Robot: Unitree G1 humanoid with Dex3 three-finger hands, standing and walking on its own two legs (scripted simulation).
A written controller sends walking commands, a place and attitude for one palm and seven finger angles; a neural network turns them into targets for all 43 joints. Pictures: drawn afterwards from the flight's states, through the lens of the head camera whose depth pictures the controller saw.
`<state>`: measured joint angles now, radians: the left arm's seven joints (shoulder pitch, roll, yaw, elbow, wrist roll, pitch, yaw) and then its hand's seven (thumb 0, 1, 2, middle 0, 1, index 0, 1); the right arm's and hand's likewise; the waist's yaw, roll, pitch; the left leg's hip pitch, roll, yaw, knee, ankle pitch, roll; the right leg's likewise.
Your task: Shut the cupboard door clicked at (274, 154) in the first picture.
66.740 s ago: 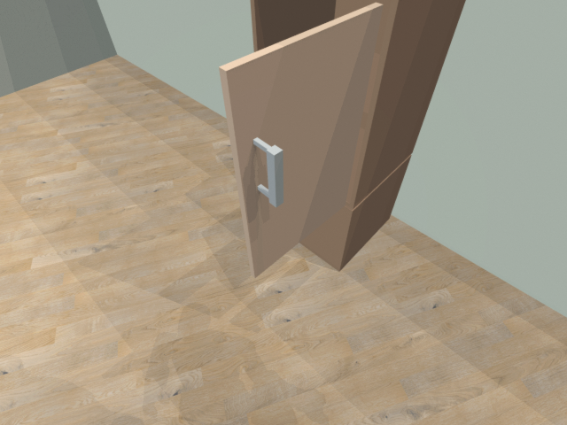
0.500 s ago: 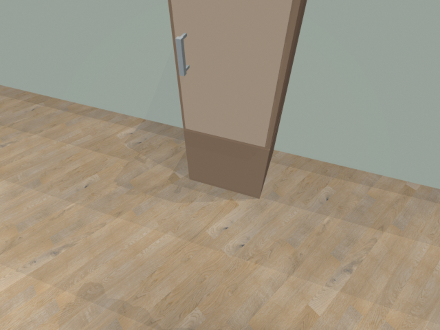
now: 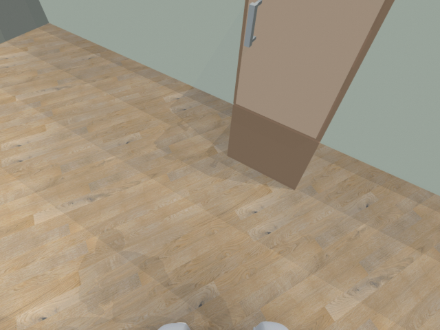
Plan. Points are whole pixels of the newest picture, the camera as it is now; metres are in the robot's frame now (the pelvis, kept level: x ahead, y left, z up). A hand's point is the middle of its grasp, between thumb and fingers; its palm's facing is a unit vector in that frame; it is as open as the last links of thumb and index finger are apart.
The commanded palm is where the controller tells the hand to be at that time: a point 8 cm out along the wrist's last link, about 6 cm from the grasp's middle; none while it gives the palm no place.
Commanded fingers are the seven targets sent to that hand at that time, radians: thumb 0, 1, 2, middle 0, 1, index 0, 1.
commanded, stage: walk to a spot facing it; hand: left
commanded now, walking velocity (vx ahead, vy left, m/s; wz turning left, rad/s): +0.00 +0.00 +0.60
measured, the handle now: (253, 23) +1.02 -0.08 +0.05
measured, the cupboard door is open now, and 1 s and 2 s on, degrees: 0 0 0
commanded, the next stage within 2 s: turn to face it in 0.90 s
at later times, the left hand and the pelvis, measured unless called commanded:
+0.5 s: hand out of the picture -0.02 +0.17 -0.14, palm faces +0.38 -0.89 -0.25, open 7.4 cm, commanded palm none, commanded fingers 0.00 0.90 0.90 -0.20 -0.30 -0.20 -0.30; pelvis +0.04 -0.02 +0.02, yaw +22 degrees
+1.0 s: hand out of the picture +0.14 +0.30 -0.14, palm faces +0.55 -0.81 -0.21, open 7.4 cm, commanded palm none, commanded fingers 0.00 0.90 0.90 -0.20 -0.30 -0.20 -0.30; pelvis +0.17 +0.10 +0.01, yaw +32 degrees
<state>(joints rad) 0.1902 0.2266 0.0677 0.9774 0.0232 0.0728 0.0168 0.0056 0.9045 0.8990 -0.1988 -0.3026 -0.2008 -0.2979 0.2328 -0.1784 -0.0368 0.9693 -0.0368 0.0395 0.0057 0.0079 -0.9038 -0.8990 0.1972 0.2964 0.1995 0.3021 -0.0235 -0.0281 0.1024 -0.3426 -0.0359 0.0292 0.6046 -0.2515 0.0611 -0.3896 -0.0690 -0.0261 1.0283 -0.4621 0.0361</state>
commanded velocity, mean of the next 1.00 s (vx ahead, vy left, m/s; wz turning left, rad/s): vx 0.28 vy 0.00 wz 0.41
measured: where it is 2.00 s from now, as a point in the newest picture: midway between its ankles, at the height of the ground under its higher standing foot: (172, 298)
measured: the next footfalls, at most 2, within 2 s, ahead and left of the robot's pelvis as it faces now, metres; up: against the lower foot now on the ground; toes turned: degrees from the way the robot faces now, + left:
right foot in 0.26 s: +0.05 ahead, -0.16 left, +0.00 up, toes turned +10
left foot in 0.66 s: +0.15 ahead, +0.19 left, +0.00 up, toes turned +35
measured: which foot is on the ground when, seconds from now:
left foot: down 0.00-0.26, up 0.28-0.64, down 0.66-1.00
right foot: up 0.00-0.24, down 0.26-0.66, up 0.68-1.00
